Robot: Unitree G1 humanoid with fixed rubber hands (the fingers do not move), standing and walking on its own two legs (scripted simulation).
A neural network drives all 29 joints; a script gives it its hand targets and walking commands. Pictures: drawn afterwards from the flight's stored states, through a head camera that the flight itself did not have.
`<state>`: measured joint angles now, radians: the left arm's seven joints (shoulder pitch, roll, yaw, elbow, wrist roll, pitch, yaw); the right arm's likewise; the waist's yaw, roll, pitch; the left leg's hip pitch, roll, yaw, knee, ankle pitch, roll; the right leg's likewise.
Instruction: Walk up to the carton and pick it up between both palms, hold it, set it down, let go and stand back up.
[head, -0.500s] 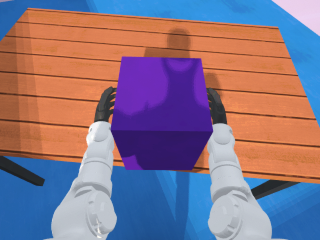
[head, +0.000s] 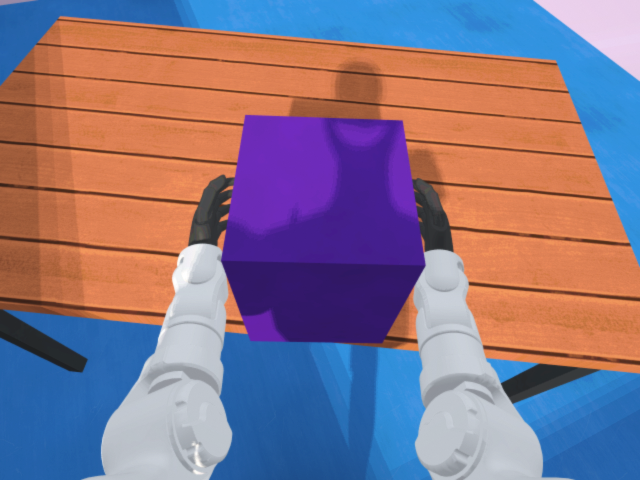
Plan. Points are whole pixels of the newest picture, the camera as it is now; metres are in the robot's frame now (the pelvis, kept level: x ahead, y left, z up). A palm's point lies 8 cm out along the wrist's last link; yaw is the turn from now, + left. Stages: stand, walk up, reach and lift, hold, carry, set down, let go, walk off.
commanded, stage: reach and lift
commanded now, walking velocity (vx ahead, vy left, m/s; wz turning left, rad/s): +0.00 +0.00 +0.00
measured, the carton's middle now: (320, 240) +0.43 -0.01 +0.00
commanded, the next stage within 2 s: none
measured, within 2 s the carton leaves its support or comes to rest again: leaves its support in 0.52 s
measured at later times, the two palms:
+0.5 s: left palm (209, 243) +0.41 +0.13 +0.03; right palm (439, 246) +0.39 -0.16 +0.04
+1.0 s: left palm (186, 233) +0.39 +0.14 +0.09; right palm (448, 238) +0.37 -0.15 +0.10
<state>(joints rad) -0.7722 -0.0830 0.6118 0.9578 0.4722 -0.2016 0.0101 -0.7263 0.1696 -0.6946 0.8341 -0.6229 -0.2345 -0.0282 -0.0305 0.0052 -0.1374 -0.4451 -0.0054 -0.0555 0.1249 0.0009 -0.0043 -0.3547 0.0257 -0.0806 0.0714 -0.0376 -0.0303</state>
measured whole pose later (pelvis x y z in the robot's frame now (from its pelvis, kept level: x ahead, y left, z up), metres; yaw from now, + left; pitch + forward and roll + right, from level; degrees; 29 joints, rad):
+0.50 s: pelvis -0.01 +0.00 +0.00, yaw +0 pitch +20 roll -1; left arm -0.76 -0.05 0.53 1.03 0.38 -0.24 0.05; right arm -0.69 0.12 -0.60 0.93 -0.54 -0.30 -0.09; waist -0.05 -0.01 -0.21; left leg -0.50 0.00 -0.06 0.14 0.01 -0.01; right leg -0.40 0.03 -0.08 0.08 -0.03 -0.03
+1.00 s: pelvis -0.02 +0.00 +0.00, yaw +1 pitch +10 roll -1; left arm -0.76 -0.03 0.45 0.94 0.33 -0.07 0.04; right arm -0.70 0.12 -0.52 0.89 -0.45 -0.16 -0.10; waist -0.06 -0.03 -0.16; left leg -0.35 -0.01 -0.08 0.17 0.00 0.00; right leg -0.24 0.02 -0.10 0.11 -0.05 -0.03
